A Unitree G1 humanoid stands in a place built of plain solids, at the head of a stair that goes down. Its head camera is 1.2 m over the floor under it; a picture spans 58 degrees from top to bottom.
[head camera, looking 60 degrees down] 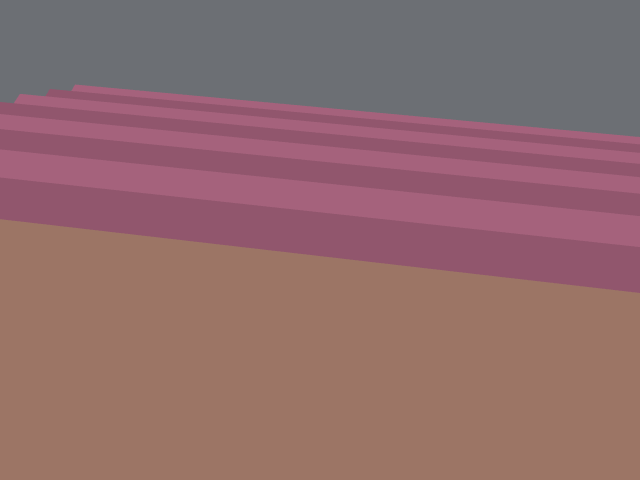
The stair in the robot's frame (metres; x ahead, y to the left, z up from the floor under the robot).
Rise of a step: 0.20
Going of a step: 0.29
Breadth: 6.55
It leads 7 degrees to the right of straight ahead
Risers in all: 9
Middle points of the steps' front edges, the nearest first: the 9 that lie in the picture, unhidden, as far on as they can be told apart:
0.55 -0.64 0.00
0.84 -0.68 -0.20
1.13 -0.72 -0.40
1.42 -0.76 -0.60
1.71 -0.79 -0.79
2.01 -0.83 -0.99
2.30 -0.87 -1.19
2.59 -0.91 -1.39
2.88 -0.95 -1.59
